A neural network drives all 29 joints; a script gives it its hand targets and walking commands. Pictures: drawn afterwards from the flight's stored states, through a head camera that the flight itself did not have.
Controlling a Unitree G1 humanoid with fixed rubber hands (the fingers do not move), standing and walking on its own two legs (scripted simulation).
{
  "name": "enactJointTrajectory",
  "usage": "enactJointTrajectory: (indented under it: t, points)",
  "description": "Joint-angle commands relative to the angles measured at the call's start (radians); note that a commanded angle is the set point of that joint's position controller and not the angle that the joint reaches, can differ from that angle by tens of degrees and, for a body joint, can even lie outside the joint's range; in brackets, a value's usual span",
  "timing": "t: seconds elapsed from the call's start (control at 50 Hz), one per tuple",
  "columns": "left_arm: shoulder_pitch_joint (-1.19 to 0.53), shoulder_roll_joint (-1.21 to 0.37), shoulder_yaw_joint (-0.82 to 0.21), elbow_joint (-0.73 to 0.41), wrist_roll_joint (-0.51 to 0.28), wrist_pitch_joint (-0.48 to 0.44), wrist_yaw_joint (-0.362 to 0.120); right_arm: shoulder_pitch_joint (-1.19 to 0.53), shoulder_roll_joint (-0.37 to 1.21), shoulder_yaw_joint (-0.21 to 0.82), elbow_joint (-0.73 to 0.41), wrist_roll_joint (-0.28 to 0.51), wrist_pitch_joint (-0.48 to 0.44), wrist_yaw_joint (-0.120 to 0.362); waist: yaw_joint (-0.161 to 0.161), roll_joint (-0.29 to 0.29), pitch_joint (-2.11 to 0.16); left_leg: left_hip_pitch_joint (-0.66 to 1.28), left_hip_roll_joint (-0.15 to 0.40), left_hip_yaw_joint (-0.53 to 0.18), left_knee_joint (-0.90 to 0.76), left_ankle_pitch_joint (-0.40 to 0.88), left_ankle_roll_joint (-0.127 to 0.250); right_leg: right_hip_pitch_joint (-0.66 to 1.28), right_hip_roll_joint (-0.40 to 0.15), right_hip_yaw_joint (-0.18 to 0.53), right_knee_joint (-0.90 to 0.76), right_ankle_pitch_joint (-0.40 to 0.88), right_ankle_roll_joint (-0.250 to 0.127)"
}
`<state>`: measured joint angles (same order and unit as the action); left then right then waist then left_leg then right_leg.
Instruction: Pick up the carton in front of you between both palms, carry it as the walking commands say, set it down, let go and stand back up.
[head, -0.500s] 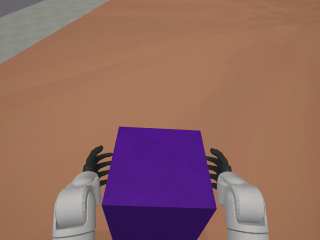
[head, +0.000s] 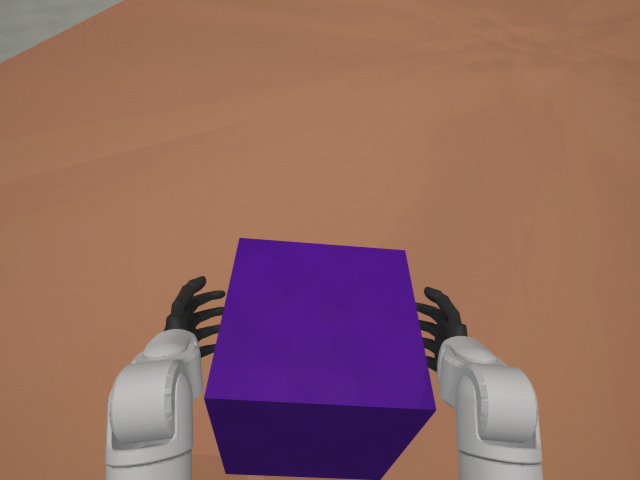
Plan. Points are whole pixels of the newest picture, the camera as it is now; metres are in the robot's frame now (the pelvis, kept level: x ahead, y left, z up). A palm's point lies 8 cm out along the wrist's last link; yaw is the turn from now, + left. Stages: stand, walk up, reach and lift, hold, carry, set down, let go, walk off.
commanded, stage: carry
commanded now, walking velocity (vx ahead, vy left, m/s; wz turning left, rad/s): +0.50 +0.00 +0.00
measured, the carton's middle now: (313, 364) +0.28 +0.00 -0.01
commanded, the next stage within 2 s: none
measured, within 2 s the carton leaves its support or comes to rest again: neither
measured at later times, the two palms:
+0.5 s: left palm (250, 167) +0.59 +0.10 +0.08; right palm (416, 176) +0.61 -0.20 +0.05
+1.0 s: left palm (252, 96) +0.87 +0.11 +0.07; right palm (386, 105) +0.86 -0.18 +0.06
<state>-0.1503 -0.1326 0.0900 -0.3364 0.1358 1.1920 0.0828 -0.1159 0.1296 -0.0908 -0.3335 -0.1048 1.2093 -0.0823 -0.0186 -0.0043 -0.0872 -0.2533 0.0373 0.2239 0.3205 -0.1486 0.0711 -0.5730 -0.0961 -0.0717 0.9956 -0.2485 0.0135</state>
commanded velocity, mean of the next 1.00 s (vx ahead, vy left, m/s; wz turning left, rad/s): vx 0.23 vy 0.00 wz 0.00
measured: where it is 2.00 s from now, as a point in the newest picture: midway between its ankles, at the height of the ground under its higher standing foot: (313, 379)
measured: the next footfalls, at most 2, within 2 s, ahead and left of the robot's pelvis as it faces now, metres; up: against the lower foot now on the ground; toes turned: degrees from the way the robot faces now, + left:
right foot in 0.28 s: +0.40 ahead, -0.13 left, +0.00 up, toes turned -10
left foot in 0.76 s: +0.69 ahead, +0.04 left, +0.00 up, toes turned -9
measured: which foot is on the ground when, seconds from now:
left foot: down 0.00-0.32, up 0.34-0.74, down 0.76-1.00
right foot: up 0.00-0.26, down 0.28-0.80, up 0.82-0.96, down 0.98-1.00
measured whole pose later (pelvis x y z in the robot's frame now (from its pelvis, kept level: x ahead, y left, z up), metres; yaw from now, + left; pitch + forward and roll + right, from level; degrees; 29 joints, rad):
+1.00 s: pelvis +0.60 -0.03 -0.01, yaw +0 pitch +4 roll +1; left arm -0.17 -0.13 0.11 -0.37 0.13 1.20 0.08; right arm -0.13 0.13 -0.08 -0.36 -0.11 1.21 -0.08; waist -0.01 -0.03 -0.05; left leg -0.37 0.01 0.24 0.42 -0.13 0.08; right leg -0.24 -0.05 -0.09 0.51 -0.31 0.01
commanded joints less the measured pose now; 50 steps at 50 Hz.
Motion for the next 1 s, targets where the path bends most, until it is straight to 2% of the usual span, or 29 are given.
enactJointTrajectory:
  t: [0.0, 0.1, 0.2, 0.22, 0.26, 0.28, 0.3, 0.32, 0.34, 0.36, 0.4, 0.42, 0.46, 0.48, 0.5, 0.52, 0.54, 0.62, 0.66, 0.72, 0.74, 0.76, 0.78, 0.8, 0.82, 0.86, 0.9, 0.92, 0.98]
  points:
    - [-0.367, -0.958, -0.707, -0.054, -0.405, -0.001, -0.239, -0.454, 0.920, 0.692, -0.081, 0.418, -0.020, 0.270, 0.017, 0.130, -0.234, 0.252, 0.267, -0.208, -0.185, -0.016, 0.071, -0.077, -0.038, 0.007, -0.172, 0.055, 0.004]
    - [-0.405, -0.911, -0.721, -0.026, -0.403, 0.027, -0.233, -0.495, 0.826, 0.678, -0.103, 0.398, 0.000, 0.267, 0.005, 0.149, -0.105, 0.275, 0.191, -0.103, -0.157, 0.214, 0.057, -0.110, 0.000, -0.080, -0.330, 0.229, 0.002]
    - [-0.425, -0.857, -0.686, -0.016, -0.407, 0.052, -0.232, -0.482, 0.801, 0.671, -0.057, 0.390, 0.025, 0.261, -0.002, 0.156, -0.078, 0.325, 0.199, -0.071, -0.120, 0.305, 0.017, 0.062, 0.035, -0.139, -0.502, 0.258, -0.029]
    - [-0.409, -0.861, -0.693, -0.031, -0.399, 0.060, -0.238, -0.465, 0.806, 0.658, -0.067, 0.369, 0.030, 0.256, -0.002, 0.224, -0.052, 0.300, 0.205, -0.063, -0.072, 0.282, 0.011, 0.099, 0.035, -0.150, -0.528, 0.225, -0.031]
    - [-0.351, -0.845, -0.624, 0.045, -0.385, 0.064, -0.246, -0.475, 0.796, 0.660, -0.048, 0.364, 0.041, 0.252, 0.026, 0.076, -0.186, 0.220, 0.164, 0.011, 0.230, 0.500, -0.019, 0.429, 0.116, -0.214, -0.559, 0.108, -0.046]
    - [-0.389, -0.870, -0.673, 0.009, -0.398, 0.053, -0.247, -0.518, 0.805, 0.687, -0.070, 0.385, 0.031, 0.255, 0.053, 0.003, -0.255, 0.036, 0.123, 0.007, 0.473, 0.307, -0.056, 0.626, -0.043, 0.001, -0.590, 0.015, -0.085]
    - [-0.372, -0.869, -0.651, 0.045, -0.385, 0.040, -0.256, -0.570, 0.846, 0.692, -0.130, 0.406, 0.040, 0.250, 0.055, -0.260, -0.359, -0.271, -0.031, -0.008, 0.794, -0.078, -0.114, 0.845, -0.332, 0.533, -0.747, -0.184, -0.237]
    - [-0.364, -0.913, -0.655, 0.020, -0.403, 0.031, -0.251, -0.526, 0.867, 0.711, -0.098, 0.393, 0.029, 0.251, 0.048, -0.249, -0.388, -0.406, -0.059, -0.173, 0.968, -0.325, -0.083, 0.901, -0.343, 0.643, -0.797, 0.036, -0.293]
    - [-0.389, -0.930, -0.660, -0.035, -0.414, 0.022, -0.258, -0.513, 0.898, 0.719, -0.078, 0.403, 0.014, 0.253, 0.041, -0.167, -0.390, -0.401, 0.031, -0.252, 0.999, -0.316, -0.049, 0.840, -0.319, 0.436, -0.732, 0.162, -0.234]
    - [-0.418, -0.984, -0.682, -0.025, -0.425, 0.012, -0.258, -0.525, 0.948, 0.732, -0.097, 0.411, -0.001, 0.260, 0.048, -0.149, -0.350, -0.431, 0.060, -0.231, 0.986, -0.258, -0.054, 0.804, -0.285, 0.367, -0.712, 0.299, -0.209]
    - [-0.351, -1.019, -0.684, -0.013, -0.411, 0.001, -0.272, -0.549, 0.964, 0.732, -0.138, 0.406, -0.026, 0.249, 0.035, -0.048, -0.308, -0.366, 0.097, -0.233, 0.821, -0.133, -0.032, 0.664, -0.223, 0.191, -0.758, 0.237, -0.103]
    - [-0.390, -1.024, -0.682, -0.051, -0.438, -0.012, -0.278, -0.548, 0.979, 0.757, -0.140, 0.407, -0.032, 0.244, 0.032, -0.134, -0.295, -0.350, 0.095, -0.200, 0.801, -0.089, -0.046, 0.629, -0.206, 0.134, -0.770, 0.248, -0.098]
    - [-0.331, -0.974, -0.699, -0.052, -0.433, -0.014, -0.280, -0.462, 0.997, 0.751, -0.106, 0.408, -0.037, 0.233, 0.030, -0.133, -0.304, -0.382, 0.086, -0.181, 0.742, -0.070, -0.066, 0.611, -0.193, 0.105, -0.806, 0.226, -0.122]
    - [-0.346, -0.976, -0.688, -0.067, -0.456, -0.015, -0.287, -0.446, 0.990, 0.758, -0.109, 0.391, -0.048, 0.224, 0.031, -0.112, -0.273, -0.406, 0.082, -0.162, 0.691, -0.049, -0.076, 0.625, -0.190, 0.071, -0.813, 0.290, -0.126]
    - [-0.318, -0.949, -0.667, -0.048, -0.423, -0.018, -0.291, -0.449, 0.973, 0.759, -0.099, 0.365, -0.043, 0.222, 0.027, -0.152, -0.229, -0.433, 0.080, -0.129, 0.674, -0.006, -0.082, 0.636, -0.172, 0.009, -0.761, 0.527, -0.084]
    - [-0.331, -0.927, -0.685, -0.045, -0.428, -0.012, -0.284, -0.397, 0.942, 0.736, -0.082, 0.362, -0.047, 0.227, 0.027, -0.147, -0.223, -0.424, 0.066, -0.105, 0.608, -0.025, -0.090, 0.633, -0.172, 0.002, -0.769, 0.569, -0.129]
    - [-0.311, -0.910, -0.684, -0.042, -0.410, -0.012, -0.285, -0.425, 0.941, 0.752, -0.085, 0.363, -0.045, 0.228, 0.023, -0.073, -0.198, -0.443, 0.056, -0.100, 0.563, -0.006, -0.090, 0.657, -0.179, 0.010, -0.758, 0.623, -0.115]
    - [-0.330, -0.897, -0.666, -0.114, -0.432, -0.003, -0.282, -0.475, 0.892, 0.761, -0.186, 0.386, -0.025, 0.213, 0.031, -0.211, -0.189, -0.371, 0.007, -0.036, 0.343, 0.145, -0.078, 0.681, -0.105, -0.122, -0.701, 0.789, -0.074]
    - [-0.328, -0.853, -0.664, -0.105, -0.410, 0.014, -0.269, -0.442, 0.852, 0.732, -0.176, 0.373, -0.007, 0.222, 0.035, -0.157, -0.161, -0.279, -0.012, -0.030, 0.253, 0.156, -0.075, 0.649, -0.110, -0.126, -0.664, 0.737, -0.099]
    - [-0.311, -0.829, -0.658, -0.065, -0.402, 0.039, -0.262, -0.446, 0.822, 0.734, -0.134, 0.395, 0.020, 0.226, 0.029, -0.158, -0.162, -0.101, -0.049, 0.036, 0.032, 0.309, -0.048, 0.614, -0.075, -0.165, -0.488, 0.715, -0.039]
    - [-0.331, -0.830, -0.653, -0.078, -0.416, 0.045, -0.263, -0.448, 0.817, 0.721, -0.148, 0.382, 0.031, 0.231, 0.020, -0.108, -0.179, 0.086, -0.058, 0.056, 0.037, 0.404, -0.040, 0.501, -0.098, -0.143, -0.462, 0.685, -0.029]
    - [-0.343, -0.814, -0.656, -0.081, -0.406, 0.051, -0.264, -0.450, 0.800, 0.698, -0.134, 0.371, 0.031, 0.233, 0.015, -0.049, -0.266, 0.247, 0.098, -0.087, 0.060, 0.661, -0.029, 0.428, -0.040, -0.131, -0.331, 0.440, 0.016]
    - [-0.380, -0.801, -0.671, -0.098, -0.395, 0.062, -0.260, -0.432, 0.823, 0.674, -0.071, 0.364, 0.034, 0.235, 0.006, 0.147, -0.374, 0.487, 0.330, -0.340, 0.166, 0.952, 0.087, 0.241, -0.009, -0.093, -0.153, -0.044, 0.037]
    - [-0.355, -0.812, -0.681, -0.070, -0.407, 0.066, -0.258, -0.394, 0.821, 0.670, -0.054, 0.377, 0.029, 0.237, -0.003, 0.246, -0.421, 0.501, 0.377, -0.431, 0.097, 0.980, 0.192, 0.168, 0.076, -0.039, -0.063, -0.337, 0.040]
    - [-0.399, -0.808, -0.689, -0.083, -0.401, 0.055, -0.257, -0.412, 0.852, 0.670, -0.057, 0.384, 0.022, 0.244, 0.006, 0.204, -0.403, 0.428, 0.356, -0.395, 0.054, 0.867, 0.151, 0.191, 0.055, 0.037, -0.071, -0.353, 0.031]
    - [-0.421, -0.908, -0.694, -0.084, -0.422, 0.041, -0.263, -0.436, 0.918, 0.692, -0.065, 0.384, 0.004, 0.248, 0.016, 0.089, -0.335, 0.348, 0.288, -0.278, 0.019, 0.650, 0.103, 0.187, 0.038, 0.037, -0.313, -0.357, 0.016]
    - [-0.428, -0.940, -0.715, -0.105, -0.424, 0.017, -0.258, -0.445, 0.965, 0.716, -0.102, 0.384, -0.019, 0.251, 0.007, 0.088, -0.378, 0.332, 0.248, -0.227, 0.009, 0.555, 0.083, 0.262, 0.050, 0.010, -0.435, -0.278, -0.002]
    - [-0.418, -0.957, -0.729, -0.075, -0.440, 0.020, -0.262, -0.454, 0.929, 0.693, -0.126, 0.385, -0.030, 0.249, 0.010, 0.179, -0.403, 0.300, 0.212, -0.202, 0.037, 0.457, 0.054, 0.325, 0.068, -0.002, -0.495, -0.196, -0.010]
    - [-0.396, -0.944, -0.718, -0.098, -0.432, 0.010, -0.253, -0.452, 0.948, 0.700, -0.096, 0.400, -0.026, 0.259, 0.021, 0.065, -0.370, 0.206, 0.193, -0.139, 0.078, 0.298, 0.013, 0.406, -0.013, 0.029, -0.642, 0.029, -0.012]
